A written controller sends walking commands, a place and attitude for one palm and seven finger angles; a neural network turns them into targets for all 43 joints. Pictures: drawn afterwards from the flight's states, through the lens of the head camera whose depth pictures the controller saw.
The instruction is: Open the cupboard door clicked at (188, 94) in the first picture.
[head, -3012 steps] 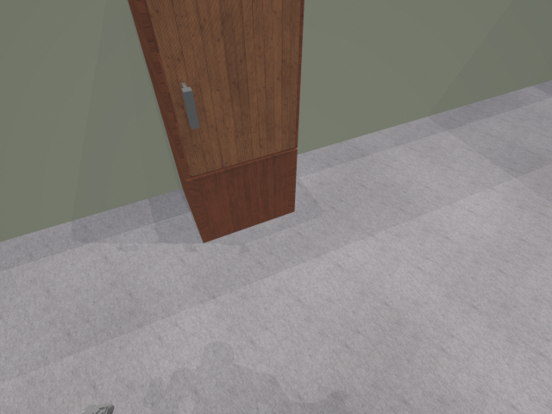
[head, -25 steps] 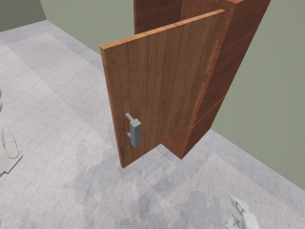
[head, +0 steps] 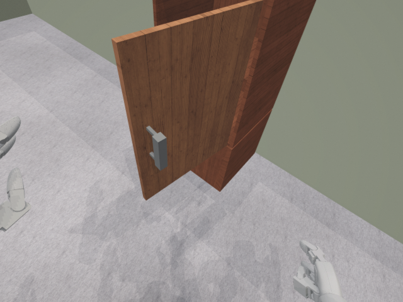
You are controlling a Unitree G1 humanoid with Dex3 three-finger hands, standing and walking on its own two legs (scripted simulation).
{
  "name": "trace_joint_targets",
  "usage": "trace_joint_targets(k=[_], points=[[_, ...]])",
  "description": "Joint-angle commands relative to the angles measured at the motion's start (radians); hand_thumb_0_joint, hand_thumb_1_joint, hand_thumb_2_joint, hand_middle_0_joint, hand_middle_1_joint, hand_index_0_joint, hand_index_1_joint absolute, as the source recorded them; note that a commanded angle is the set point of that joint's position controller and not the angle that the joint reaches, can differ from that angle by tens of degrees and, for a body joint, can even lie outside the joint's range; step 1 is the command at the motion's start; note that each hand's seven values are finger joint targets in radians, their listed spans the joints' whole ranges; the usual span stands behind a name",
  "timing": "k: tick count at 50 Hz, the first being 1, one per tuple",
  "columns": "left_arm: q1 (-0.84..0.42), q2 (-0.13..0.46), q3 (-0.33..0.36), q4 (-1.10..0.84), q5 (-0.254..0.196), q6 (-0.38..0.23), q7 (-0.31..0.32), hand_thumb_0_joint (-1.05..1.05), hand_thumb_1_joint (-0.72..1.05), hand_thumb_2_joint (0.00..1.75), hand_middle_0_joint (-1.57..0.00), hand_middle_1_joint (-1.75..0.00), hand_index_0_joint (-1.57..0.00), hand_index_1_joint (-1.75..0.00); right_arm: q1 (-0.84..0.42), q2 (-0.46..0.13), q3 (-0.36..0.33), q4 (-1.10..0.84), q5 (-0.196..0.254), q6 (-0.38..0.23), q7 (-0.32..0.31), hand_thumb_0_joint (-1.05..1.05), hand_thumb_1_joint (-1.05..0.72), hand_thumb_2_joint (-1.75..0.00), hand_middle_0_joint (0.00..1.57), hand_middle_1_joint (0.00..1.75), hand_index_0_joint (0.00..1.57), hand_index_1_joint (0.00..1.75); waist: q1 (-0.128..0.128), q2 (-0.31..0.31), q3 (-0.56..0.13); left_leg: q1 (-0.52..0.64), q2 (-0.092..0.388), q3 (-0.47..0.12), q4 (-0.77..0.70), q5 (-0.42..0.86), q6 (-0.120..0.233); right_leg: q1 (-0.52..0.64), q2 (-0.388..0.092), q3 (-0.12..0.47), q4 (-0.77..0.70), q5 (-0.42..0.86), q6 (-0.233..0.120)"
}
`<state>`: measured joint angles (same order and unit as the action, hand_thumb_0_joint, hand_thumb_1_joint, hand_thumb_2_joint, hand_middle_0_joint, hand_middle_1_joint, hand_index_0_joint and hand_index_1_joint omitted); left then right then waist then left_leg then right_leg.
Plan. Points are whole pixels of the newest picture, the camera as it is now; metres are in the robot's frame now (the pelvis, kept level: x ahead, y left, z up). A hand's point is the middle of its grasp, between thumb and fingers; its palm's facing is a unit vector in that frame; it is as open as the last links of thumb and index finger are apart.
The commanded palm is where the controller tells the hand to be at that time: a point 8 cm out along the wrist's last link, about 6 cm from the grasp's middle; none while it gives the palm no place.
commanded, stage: step back with the hand held close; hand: left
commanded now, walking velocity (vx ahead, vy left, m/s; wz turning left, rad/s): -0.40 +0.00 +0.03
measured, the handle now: (155, 147) +0.50 +0.15 -0.05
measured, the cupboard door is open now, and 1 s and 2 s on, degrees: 81 81 81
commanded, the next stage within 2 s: stop stepping back and stand still in 0.16 s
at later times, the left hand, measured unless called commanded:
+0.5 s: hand out of the picture +0.06 +0.27 +0.16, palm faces +0.43 -0.79 -0.43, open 7.4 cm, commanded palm -0.01 +0.30 +0.18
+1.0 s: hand out of the picture +0.01 +0.25 +0.17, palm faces +0.46 -0.77 -0.44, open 7.4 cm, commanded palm -0.05 +0.29 +0.18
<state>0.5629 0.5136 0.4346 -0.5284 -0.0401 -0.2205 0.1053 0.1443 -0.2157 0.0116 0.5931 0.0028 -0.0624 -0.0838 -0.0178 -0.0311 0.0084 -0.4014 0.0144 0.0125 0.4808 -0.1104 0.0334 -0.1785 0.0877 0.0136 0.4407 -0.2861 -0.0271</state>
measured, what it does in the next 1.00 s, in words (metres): walks backwards: right foot, then left foot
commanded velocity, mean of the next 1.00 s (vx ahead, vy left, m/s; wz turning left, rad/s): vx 0.04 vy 0.00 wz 0.01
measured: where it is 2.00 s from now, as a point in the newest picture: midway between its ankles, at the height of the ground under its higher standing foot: outside the picture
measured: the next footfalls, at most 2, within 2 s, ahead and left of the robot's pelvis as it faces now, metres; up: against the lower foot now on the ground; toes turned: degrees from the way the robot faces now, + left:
right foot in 0.22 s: -0.14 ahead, -0.09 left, +0.00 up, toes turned -3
left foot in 0.44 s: -0.12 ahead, +0.13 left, +0.00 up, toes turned +5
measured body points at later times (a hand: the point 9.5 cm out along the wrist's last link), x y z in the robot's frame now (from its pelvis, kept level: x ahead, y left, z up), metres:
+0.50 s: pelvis -0.15 +0.00 +0.00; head -0.14 +0.03 +0.45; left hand +0.03 +0.31 +0.18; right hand +0.00 -0.24 -0.08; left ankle -0.14 +0.11 -0.74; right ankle -0.12 -0.11 -0.74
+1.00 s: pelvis -0.19 -0.01 -0.01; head -0.20 -0.01 +0.44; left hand -0.02 +0.29 +0.19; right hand -0.04 -0.27 -0.09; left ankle -0.16 +0.12 -0.74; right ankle -0.18 -0.09 -0.74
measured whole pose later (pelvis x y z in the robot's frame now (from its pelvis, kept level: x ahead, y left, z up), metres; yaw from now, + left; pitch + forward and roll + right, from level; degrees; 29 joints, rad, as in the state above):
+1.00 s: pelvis -0.19 -0.01 -0.01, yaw +1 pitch -2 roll +1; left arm 0.53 0.40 0.41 -0.47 -0.02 -0.21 0.15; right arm 0.27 -0.24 -0.01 0.67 -0.01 -0.13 -0.10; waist -0.01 -0.02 -0.01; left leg -0.27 0.05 0.05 0.56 -0.25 -0.01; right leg -0.25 0.01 -0.09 0.60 -0.32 -0.05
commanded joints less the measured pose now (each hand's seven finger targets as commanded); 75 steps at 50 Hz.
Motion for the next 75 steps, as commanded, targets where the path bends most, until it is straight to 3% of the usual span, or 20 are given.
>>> trace_joint_targets(k=[1,3,9,11,12,16,19,22,25,28,32,34,36,44,48,52,53,58,64,75], points=[[0.026,0.161,0.144,-0.224,-0.040,-0.060,0.026,0.00,0.90,0.90,-0.20,-0.30,-0.20,-0.30,-0.060,-0.144,-0.064,-0.155,-0.015,-0.069,0.001,0.00,-0.90,-0.90,0.20,0.30,0.20,0.30,0.038,0.292,-0.262,0.277,0.229,-0.223,-0.229,0.380,0.085,-0.059,0.002,0.014,0.264,-0.147,0.045],[0.002,0.116,0.120,-0.239,-0.034,-0.055,0.034,0.00,0.90,0.90,-0.20,-0.30,-0.20,-0.30,-0.069,-0.137,-0.070,-0.148,-0.016,-0.106,0.003,0.00,-0.90,-0.90,0.20,0.30,0.20,0.30,0.046,0.268,-0.198,0.108,0.282,-0.263,-0.313,0.027,0.137,-0.020,-0.007,0.048,0.420,-0.222,0.028],[-0.009,0.119,0.124,-0.212,-0.043,-0.008,0.062,0.00,0.90,0.90,-0.20,-0.30,-0.20,-0.30,-0.101,-0.139,-0.073,-0.132,-0.014,-0.115,0.000,0.00,-0.90,-0.90,0.20,0.30,0.20,0.30,0.042,0.185,-0.103,-0.085,0.176,-0.116,-0.296,-0.337,0.025,0.083,-0.036,-0.031,0.048,-0.157,-0.004],[-0.062,0.184,0.143,-0.235,-0.021,-0.023,0.063,0.00,0.90,0.90,-0.20,-0.30,-0.20,-0.30,-0.047,-0.107,-0.076,-0.109,-0.009,-0.091,0.009,0.00,-0.90,-0.90,0.20,0.30,0.20,0.30,0.017,-0.124,-0.090,0.124,-0.024,-0.009,0.265,-0.250,-0.079,-0.327,-0.384,0.454,-0.384,-0.362,-0.132],[-0.132,0.216,0.173,-0.247,0.005,-0.046,0.076,0.00,0.90,0.90,-0.20,-0.30,-0.20,-0.30,-0.050,-0.105,-0.068,-0.091,-0.034,-0.088,0.017,0.00,-0.90,-0.90,0.20,0.30,0.20,0.30,0.040,-0.154,-0.012,0.055,-0.069,-0.016,0.556,-0.317,-0.088,-0.428,-0.495,0.479,-0.401,-0.109,-0.195],[-0.095,0.089,0.073,-0.146,0.027,-0.009,0.073,0.00,0.90,0.90,-0.20,-0.30,-0.20,-0.30,-0.051,-0.069,-0.030,-0.098,-0.013,-0.080,-0.008,0.00,-0.90,-0.90,0.20,0.30,0.20,0.30,0.010,-0.067,-0.058,0.028,0.000,-0.005,0.429,-0.295,-0.052,-0.167,-0.308,0.129,-0.125,0.339,-0.101],[-0.086,0.087,0.086,-0.146,0.027,-0.001,0.090,0.00,0.90,0.90,-0.20,-0.30,-0.20,-0.30,-0.011,-0.096,-0.030,-0.088,-0.012,-0.095,-0.027,0.00,-0.90,-0.90,0.20,0.30,0.20,0.30,0.004,0.018,-0.081,0.175,-0.019,0.032,0.002,-0.205,-0.023,-0.106,-0.258,0.125,-0.094,0.179,-0.054],[-0.098,0.111,0.111,-0.243,0.025,-0.029,0.091,0.00,0.90,0.90,-0.20,-0.30,-0.20,-0.30,-0.006,-0.140,-0.047,-0.133,0.000,-0.123,-0.021,0.00,-0.90,-0.90,0.20,0.30,0.20,0.30,0.038,0.192,-0.129,0.222,0.177,-0.202,-0.164,-0.013,0.045,-0.058,-0.109,0.045,0.054,0.069,0.031],[-0.062,0.113,0.125,-0.259,0.018,-0.036,0.071,0.00,0.90,0.90,-0.20,-0.30,-0.20,-0.30,0.005,-0.093,-0.027,-0.110,-0.016,-0.139,-0.010,0.00,-0.90,-0.90,0.20,0.30,0.20,0.30,0.015,0.345,-0.085,0.163,0.198,-0.266,-0.293,-0.032,0.016,-0.099,-0.068,-0.042,0.234,-0.085,0.049],[-0.081,0.085,0.096,-0.209,0.026,-0.038,0.072,0.00,0.90,0.90,-0.20,-0.30,-0.20,-0.30,0.015,-0.099,-0.035,-0.087,-0.014,-0.160,0.005,0.00,-0.90,-0.90,0.20,0.30,0.20,0.30,0.008,0.157,-0.027,0.133,0.237,-0.250,-0.291,-0.236,0.080,-0.122,-0.088,-0.036,0.240,-0.122,0.041],[-0.065,0.059,0.069,-0.127,0.028,-0.007,0.073,0.00,0.90,0.90,-0.20,-0.30,-0.20,-0.30,-0.011,-0.124,-0.043,-0.091,-0.015,-0.125,-0.001,0.00,-0.90,-0.90,0.20,0.30,0.20,0.30,-0.001,0.193,-0.004,-0.025,0.167,-0.155,-0.276,-0.535,0.036,0.069,-0.058,-0.102,0.022,-0.132,0.009],[-0.090,0.066,0.067,-0.096,0.027,0.001,0.069,0.00,0.90,0.90,-0.20,-0.30,-0.20,-0.30,-0.015,-0.116,-0.049,-0.096,-0.021,-0.100,-0.003,0.00,-0.90,-0.90,0.20,0.30,0.20,0.30,-0.003,0.078,0.012,-0.092,0.074,-0.070,-0.056,-0.484,0.002,0.058,-0.147,0.065,-0.096,-0.235,-0.061],[-0.120,0.101,0.086,-0.117,0.018,0.007,0.070,0.00,0.90,0.90,-0.20,-0.30,-0.20,-0.30,-0.009,-0.102,-0.060,-0.092,-0.010,-0.089,0.001,0.00,-0.90,-0.90,0.20,0.30,0.20,0.30,0.022,-0.211,-0.013,-0.143,-0.012,0.023,0.393,-0.297,-0.024,-0.026,-0.397,0.447,-0.285,-0.450,-0.184],[-0.122,0.083,0.089,-0.152,0.015,-0.039,0.078,0.00,0.90,0.90,-0.20,-0.30,-0.20,-0.30,-0.001,-0.098,-0.039,-0.082,-0.015,-0.119,-0.019,0.00,-0.90,-0.90,0.20,0.30,0.20,0.30,0.003,0.037,0.014,0.195,0.030,0.059,-0.001,-0.220,-0.002,-0.210,-0.273,0.118,-0.131,-0.273,-0.082],[-0.087,0.100,0.131,-0.154,0.013,-0.060,0.072,0.00,0.90,0.90,-0.20,-0.30,-0.20,-0.30,0.009,-0.119,-0.048,-0.087,-0.007,-0.130,-0.014,0.00,-0.90,-0.90,0.20,0.30,0.20,0.30,0.014,0.237,-0.049,0.117,0.183,-0.185,-0.171,-0.264,0.056,-0.097,-0.111,-0.016,0.121,-0.074,0.021],[-0.075,0.062,0.098,-0.101,0.019,-0.048,0.065,0.00,0.90,0.90,-0.20,-0.30,-0.20,-0.30,0.011,-0.113,-0.048,-0.092,-0.002,-0.138,-0.004,0.00,-0.90,-0.90,0.20,0.30,0.20,0.30,0.012,0.055,-0.010,0.036,0.109,-0.060,-0.058,-0.153,0.020,-0.013,-0.148,0.048,-0.001,0.070,0.010],[-0.132,-0.134,-0.344,0.649,0.087,0.098,-0.077,0.00,0.90,0.90,-0.20,-0.30,-0.20,-0.30,-0.008,-0.203,-0.097,0.141,-0.005,-0.168,0.075,0.00,-0.90,-0.90,0.20,0.30,0.20,0.30,-0.037,-0.015,-0.023,0.074,0.099,0.000,0.155,0.050,-0.019,-0.137,-0.248,0.021,0.095,0.307,-0.016],[-0.276,-0.142,-0.332,0.859,0.080,0.213,-0.101,0.00,0.90,0.90,-0.20,-0.30,-0.20,-0.30,0.084,-0.138,-0.067,0.116,-0.029,0.022,0.083,0.00,-0.90,-0.90,0.20,0.30,0.20,0.30,-0.001,-0.251,-0.043,0.042,0.025,-0.011,0.197,-0.078,-0.015,-0.092,-0.302,0.050,0.011,0.306,-0.085],[-0.338,-0.167,-0.382,1.229,0.058,0.230,-0.087,0.00,0.90,0.90,-0.20,-0.30,-0.20,-0.30,0.041,-0.115,-0.029,0.248,-0.040,0.064,0.081,0.00,-0.90,-0.90,0.20,0.30,0.20,0.30,0.018,0.116,0.035,0.081,0.108,-0.128,-0.073,0.048,0.015,-0.054,-0.182,-0.012,0.012,0.048,-0.006],[-0.285,-0.207,-0.397,1.545,0.049,0.207,-0.081,0.00,0.90,0.90,-0.20,-0.30,-0.20,-0.30,0.143,-0.064,-0.035,0.442,-0.025,0.070,0.058,0.00,-0.90,-0.90,0.20,0.30,0.20,0.30,0.009,0.049,0.011,0.198,0.090,-0.056,-0.114,-0.044,-0.009,-0.016,-0.210,0.000,-0.148,0.050,-0.034]])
